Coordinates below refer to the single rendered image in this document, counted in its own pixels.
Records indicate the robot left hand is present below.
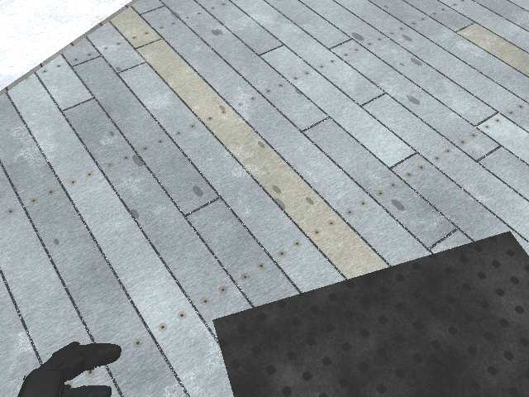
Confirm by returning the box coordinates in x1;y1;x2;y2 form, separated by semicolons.
17;342;122;397

